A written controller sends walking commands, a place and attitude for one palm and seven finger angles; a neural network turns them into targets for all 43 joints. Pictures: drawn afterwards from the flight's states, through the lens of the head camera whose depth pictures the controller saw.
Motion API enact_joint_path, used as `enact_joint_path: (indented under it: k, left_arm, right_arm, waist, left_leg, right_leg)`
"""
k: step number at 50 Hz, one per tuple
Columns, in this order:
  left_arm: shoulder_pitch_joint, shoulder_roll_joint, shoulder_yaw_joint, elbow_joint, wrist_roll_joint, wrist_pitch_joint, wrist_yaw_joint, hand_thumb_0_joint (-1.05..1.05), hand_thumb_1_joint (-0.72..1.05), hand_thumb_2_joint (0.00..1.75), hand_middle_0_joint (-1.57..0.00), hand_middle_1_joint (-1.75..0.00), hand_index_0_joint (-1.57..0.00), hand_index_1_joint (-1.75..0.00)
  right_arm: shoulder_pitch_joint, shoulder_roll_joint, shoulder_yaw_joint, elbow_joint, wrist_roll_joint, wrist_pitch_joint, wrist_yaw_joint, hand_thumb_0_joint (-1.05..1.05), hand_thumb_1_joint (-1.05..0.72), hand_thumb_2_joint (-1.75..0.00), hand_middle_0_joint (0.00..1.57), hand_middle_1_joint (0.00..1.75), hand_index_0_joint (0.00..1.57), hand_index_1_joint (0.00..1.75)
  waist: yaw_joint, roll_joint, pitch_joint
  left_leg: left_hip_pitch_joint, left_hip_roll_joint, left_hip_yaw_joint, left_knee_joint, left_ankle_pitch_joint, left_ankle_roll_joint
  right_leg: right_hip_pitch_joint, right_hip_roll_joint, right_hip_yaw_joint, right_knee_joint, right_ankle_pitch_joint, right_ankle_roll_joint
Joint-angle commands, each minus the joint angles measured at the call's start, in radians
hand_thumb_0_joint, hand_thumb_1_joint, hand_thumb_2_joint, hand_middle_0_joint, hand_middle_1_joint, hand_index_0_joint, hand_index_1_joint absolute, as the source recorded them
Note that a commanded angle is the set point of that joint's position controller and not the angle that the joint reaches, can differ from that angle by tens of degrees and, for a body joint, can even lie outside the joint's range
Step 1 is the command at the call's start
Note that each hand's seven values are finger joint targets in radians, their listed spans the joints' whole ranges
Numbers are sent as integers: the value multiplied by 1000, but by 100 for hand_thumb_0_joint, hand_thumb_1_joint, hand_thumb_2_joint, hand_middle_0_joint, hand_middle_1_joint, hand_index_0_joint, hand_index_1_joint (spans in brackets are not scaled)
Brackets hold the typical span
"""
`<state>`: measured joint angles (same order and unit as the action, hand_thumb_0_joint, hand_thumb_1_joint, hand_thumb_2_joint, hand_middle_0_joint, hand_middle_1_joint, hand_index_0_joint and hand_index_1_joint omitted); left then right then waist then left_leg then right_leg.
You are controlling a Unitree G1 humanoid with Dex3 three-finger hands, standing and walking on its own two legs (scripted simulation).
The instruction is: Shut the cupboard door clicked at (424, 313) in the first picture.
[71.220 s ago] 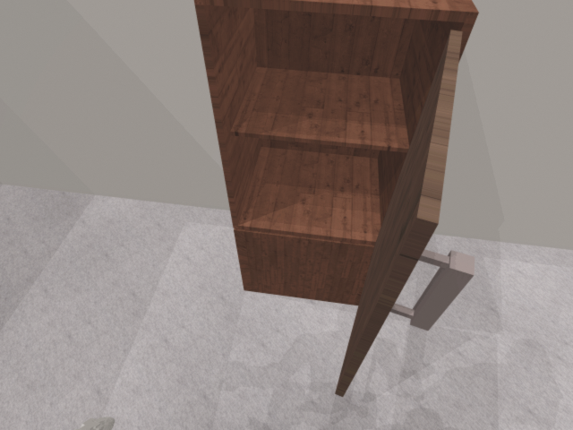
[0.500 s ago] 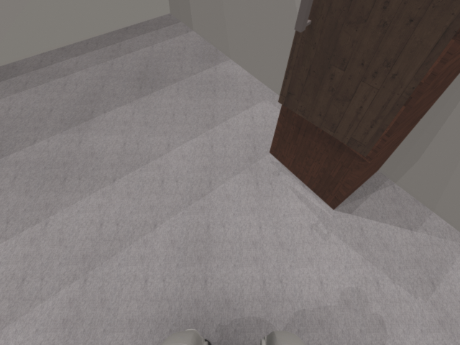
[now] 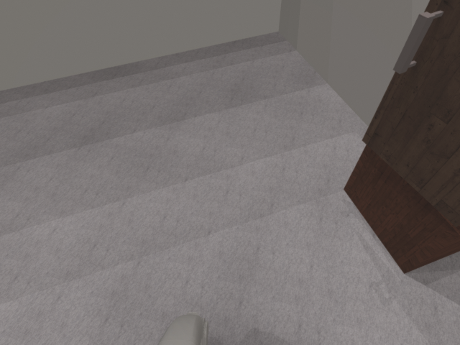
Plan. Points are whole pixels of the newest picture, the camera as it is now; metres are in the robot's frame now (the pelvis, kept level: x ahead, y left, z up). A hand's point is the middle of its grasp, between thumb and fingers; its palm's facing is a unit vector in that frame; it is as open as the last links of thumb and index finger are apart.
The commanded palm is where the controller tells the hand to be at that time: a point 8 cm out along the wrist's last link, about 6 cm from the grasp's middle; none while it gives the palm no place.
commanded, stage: walk to a spot facing it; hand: left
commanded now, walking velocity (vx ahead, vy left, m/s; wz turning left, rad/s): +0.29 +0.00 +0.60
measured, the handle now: (418, 42) +0.81 -0.49 +0.07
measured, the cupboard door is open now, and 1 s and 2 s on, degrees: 7 7 7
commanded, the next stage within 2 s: turn to face it in 0.50 s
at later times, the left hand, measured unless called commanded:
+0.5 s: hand (107, 325) +0.18 +0.27 -0.18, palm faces +0.32 -0.93 -0.19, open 7.4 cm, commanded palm none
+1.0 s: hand (135, 235) +0.39 +0.26 -0.18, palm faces +0.25 -0.94 -0.21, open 7.2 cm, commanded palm none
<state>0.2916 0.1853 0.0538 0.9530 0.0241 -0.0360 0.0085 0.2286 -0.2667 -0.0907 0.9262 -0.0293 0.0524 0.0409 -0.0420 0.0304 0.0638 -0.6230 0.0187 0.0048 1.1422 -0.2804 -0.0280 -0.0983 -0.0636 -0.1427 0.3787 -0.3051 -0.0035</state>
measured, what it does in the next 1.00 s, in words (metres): walks ahead: left foot, then right foot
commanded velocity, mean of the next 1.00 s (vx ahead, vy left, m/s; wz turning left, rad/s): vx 0.17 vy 0.00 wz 0.02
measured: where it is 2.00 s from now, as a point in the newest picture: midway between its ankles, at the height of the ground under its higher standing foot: (216, 287)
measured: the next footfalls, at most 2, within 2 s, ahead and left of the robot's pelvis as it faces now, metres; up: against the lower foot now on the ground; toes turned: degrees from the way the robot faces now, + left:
left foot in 0.26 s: +0.19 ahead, +0.14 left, +0.00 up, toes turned +17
right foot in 0.74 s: +0.48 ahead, +0.00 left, +0.00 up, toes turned +14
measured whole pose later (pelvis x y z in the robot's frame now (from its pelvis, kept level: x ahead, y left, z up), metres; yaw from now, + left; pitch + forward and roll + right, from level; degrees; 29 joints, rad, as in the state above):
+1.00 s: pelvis +0.36 +0.06 -0.01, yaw +13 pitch +1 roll +0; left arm 0.19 0.16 0.07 0.96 0.02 0.01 0.02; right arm 0.22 -0.17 -0.04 0.98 -0.01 0.03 -0.02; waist -0.01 0.01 0.10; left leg -0.44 0.05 0.01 0.95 -0.44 -0.04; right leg -0.34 0.06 0.00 0.46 -0.14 -0.06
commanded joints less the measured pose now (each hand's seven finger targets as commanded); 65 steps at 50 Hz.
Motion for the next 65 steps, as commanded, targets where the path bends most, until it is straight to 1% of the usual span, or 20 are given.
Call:
enact_joint_path:
  k: [1,7,10,11,13,14,19,30,35,37,38,39,42,45,55,56,58,59,62,65]
  left_arm:
    - [172,145,25,-11,6,-34,16,0,90,90,-20,-30,-20,-30]
    - [216,165,27,1,9,-35,19,0,90,90,-20,-30,-20,-30]
    - [172,227,34,-7,-2,-37,14,0,90,90,-20,-30,-20,-30]
    - [148,229,32,-21,-9,-37,9,0,90,90,-20,-30,-20,-30]
    - [61,137,19,-128,-14,-31,-14,0,90,90,-20,-30,-20,-30]
    - [-33,162,23,-164,-7,-22,-6,0,90,90,-20,-30,-20,-30]
    - [66,94,35,-64,15,14,-22,0,90,90,-20,-30,-20,-30]
    - [-230,86,26,-153,1,16,-28,0,90,90,-20,-30,-20,-30]
    - [-89,75,8,-88,-1,5,-11,0,90,90,-20,-30,-20,-30]
    - [114,155,29,-22,8,-8,2,0,90,90,-20,-30,-20,-30]
    - [179,214,41,1,6,-15,7,0,90,90,-20,-30,-20,-30]
    - [149,207,38,-9,-11,-11,10,0,90,90,-20,-30,-20,-30]
    - [-53,137,29,-62,-5,17,28,0,90,90,-20,-30,-20,-30]
    - [-91,134,34,-66,0,20,22,0,90,90,-20,-30,-20,-30]
    - [-97,172,66,-86,0,54,5,0,90,90,-20,-30,-20,-30]
    - [-113,157,62,-96,-6,57,4,0,90,90,-20,-30,-20,-30]
    - [-102,83,50,-134,-19,62,-14,0,90,90,-20,-30,-20,-30]
    - [-129,131,55,-135,-2,69,-15,0,90,90,-20,-30,-20,-30]
    - [-75,126,69,-106,-1,83,-37,0,90,90,-20,-30,-20,-30]
    - [-95,106,57,-120,-4,91,-44,0,90,90,-20,-30,-20,-30]
  right_arm:
    - [-160,10,22,-110,2,-24,12,0,-90,-90,20,30,20,30]
    - [-274,14,44,-146,1,-38,25,0,-90,-90,20,30,20,30]
    - [-71,-35,30,-105,-3,-54,8,0,-90,-90,20,30,20,30]
    - [75,-87,13,-71,-9,-58,-1,0,-90,-90,20,30,20,30]
    - [259,-309,-38,-32,2,-62,-26,0,-90,-90,20,30,20,30]
    - [232,-279,-32,-39,13,-67,-34,0,-90,-90,20,30,20,30]
    - [-12,-102,22,-70,9,-107,-53,0,-90,-90,20,30,20,30]
    - [144,-62,13,26,9,-112,-63,0,-90,-90,20,30,20,30]
    - [185,-32,26,88,8,-103,-86,0,-90,-90,20,30,20,30]
    - [202,-17,27,95,24,-104,-78,0,-90,-90,20,30,20,30]
    - [272,13,27,87,32,-103,-78,0,-90,-90,20,30,20,30]
    - [263,9,32,78,32,-91,-88,0,-90,-90,20,30,20,30]
    - [112,19,40,58,23,-59,-77,0,-90,-90,20,30,20,30]
    - [141,56,49,55,13,-30,-70,0,-90,-90,20,30,20,30]
    - [58,11,30,-35,26,-43,-79,0,-90,-90,20,30,20,30]
    - [82,-10,26,-29,25,-52,-83,0,-90,-90,20,30,20,30]
    - [69,-155,3,-64,2,-59,-93,0,-90,-90,20,30,20,30]
    - [40,-147,4,-73,1,-55,-89,0,-90,-90,20,30,20,30]
    - [-74,-104,21,-111,-3,-59,-95,0,-90,-90,20,30,20,30]
    - [-45,-98,21,-99,-1,-60,-91,0,-90,-90,20,30,20,30]
  waist:
    - [82,-199,12]
    - [88,-197,32]
    - [-15,-224,-91]
    - [-96,-173,-188]
    - [-151,110,-334]
    - [-141,-50,-249]
    - [28,77,-64]
    - [0,52,12]
    - [64,29,-41]
    - [139,-106,-158]
    - [121,-245,-256]
    - [107,-348,-307]
    - [52,-78,-112]
    - [18,-92,-145]
    - [12,-163,-136]
    - [-5,-136,-145]
    - [-4,238,-99]
    - [-8,224,-55]
    - [62,91,-48]
    - [44,114,-67]
  left_leg:
    - [-160,19,63,-71,18,16]
    - [-10,-15,159,-390,-20,64]
    - [345,-107,220,-514,-36,120]
    - [622,-68,166,-607,61,148]
    - [968,425,-552,-744,267,374]
    - [820,429,-514,-788,150,357]
    - [439,201,-215,-882,126,223]
    - [572,154,-162,-851,554,210]
    - [565,162,-94,-661,746,146]
    - [366,62,-20,-340,477,82]
    - [208,-84,54,-62,-177,33]
    - [205,-49,-20,52,-374,29]
    - [189,38,-41,22,-243,13]
    - [246,38,5,-107,-165,-5]
    - [401,-6,-10,-565,-49,-7]
    - [520,20,-14,-687,4,0]
    - [581,394,-368,-900,29,152]
    - [479,451,-370,-913,72,207]
    - [458,339,-136,-838,343,191]
    - [533,296,-8,-793,475,168]
  right_leg:
    - [201,-235,33,-80,618,-54]
    - [218,-270,-41,-23,776,-67]
    - [129,-264,-127,246,994,-44]
    - [-33,-254,-139,482,816,-14]
    - [-598,-47,11,1023,-274,45]
    - [-642,-75,103,1060,-216,36]
    - [-505,-109,136,834,6,59]
    - [-536,-35,114,414,213,64]
    - [-171,44,78,180,261,-17]
    - [187,-73,232,155,665,-88]
    - [332,-320,509,96,971,-231]
    - [289,-361,592,39,975,-299]
    - [-53,-241,434,-42,638,-254]
    - [-146,-164,361,-69,492,-198]
    - [-230,-90,503,-23,206,-139]
    - [-312,-52,475,19,155,-100]
    - [-522,153,216,354,-199,5]
    - [-502,102,192,549,-258,20]
    - [-483,55,176,757,-156,52]
    - [-467,40,126,675,-116,65]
